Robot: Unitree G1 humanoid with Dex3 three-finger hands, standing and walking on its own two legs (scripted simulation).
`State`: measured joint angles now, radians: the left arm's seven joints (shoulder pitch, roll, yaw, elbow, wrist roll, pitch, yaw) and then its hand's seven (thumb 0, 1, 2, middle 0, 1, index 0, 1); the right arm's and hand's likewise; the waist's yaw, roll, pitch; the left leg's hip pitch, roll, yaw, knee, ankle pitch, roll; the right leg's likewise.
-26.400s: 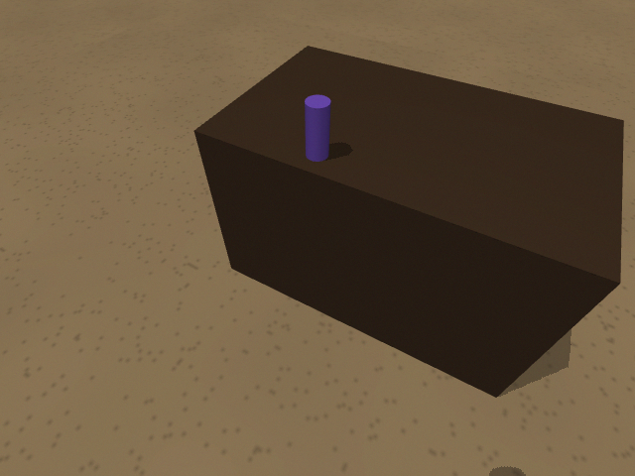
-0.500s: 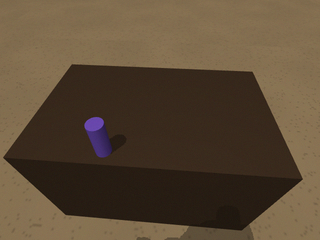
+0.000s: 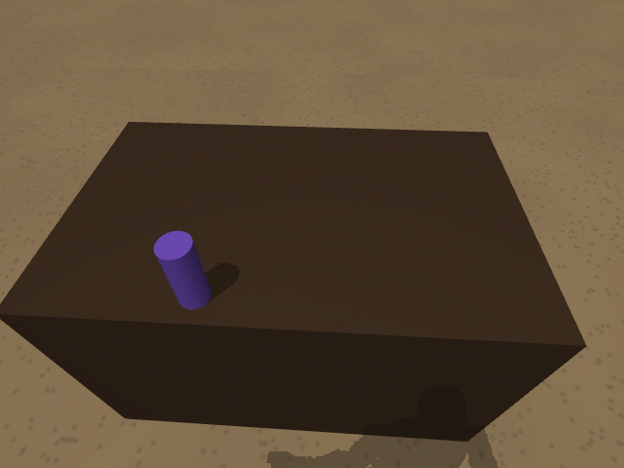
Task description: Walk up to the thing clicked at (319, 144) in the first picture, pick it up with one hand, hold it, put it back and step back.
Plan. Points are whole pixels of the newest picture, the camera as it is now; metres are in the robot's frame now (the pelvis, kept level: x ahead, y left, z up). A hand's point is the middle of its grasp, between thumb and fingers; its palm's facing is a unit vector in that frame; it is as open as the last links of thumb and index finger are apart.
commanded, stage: stand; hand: left
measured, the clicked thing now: (185, 272) +0.44 +0.23 -0.06
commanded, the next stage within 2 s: step back in 1.56 s
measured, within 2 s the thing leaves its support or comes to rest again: neither
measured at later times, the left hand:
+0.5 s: hand out of the picture +0.09 +0.24 -0.16, palm faces -0.03 -0.94 -0.34, open 7.4 cm
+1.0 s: hand out of the picture +0.08 +0.25 -0.16, palm faces -0.05 -0.94 -0.34, open 7.4 cm
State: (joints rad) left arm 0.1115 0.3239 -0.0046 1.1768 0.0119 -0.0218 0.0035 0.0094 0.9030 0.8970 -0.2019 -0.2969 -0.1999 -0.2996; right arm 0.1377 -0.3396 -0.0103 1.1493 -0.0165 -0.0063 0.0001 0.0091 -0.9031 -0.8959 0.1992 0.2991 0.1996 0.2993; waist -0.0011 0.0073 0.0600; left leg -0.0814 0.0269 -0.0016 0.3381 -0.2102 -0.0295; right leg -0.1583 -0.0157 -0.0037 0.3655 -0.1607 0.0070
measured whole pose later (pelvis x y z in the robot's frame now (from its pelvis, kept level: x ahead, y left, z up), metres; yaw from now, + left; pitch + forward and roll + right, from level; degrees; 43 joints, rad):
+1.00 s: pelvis +0.01 +0.00 +0.00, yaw -1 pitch -2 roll +0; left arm 0.12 0.34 0.00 1.16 0.01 -0.02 0.00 0.01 0.90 0.90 -0.20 -0.30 -0.20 -0.30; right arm 0.14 -0.34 -0.01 1.14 -0.01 0.00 0.01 0.01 -0.90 -0.90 0.20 0.30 0.20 0.30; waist -0.01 0.01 0.05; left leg -0.06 0.04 0.02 0.31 -0.22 -0.04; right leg -0.15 0.00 0.01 0.35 -0.16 0.00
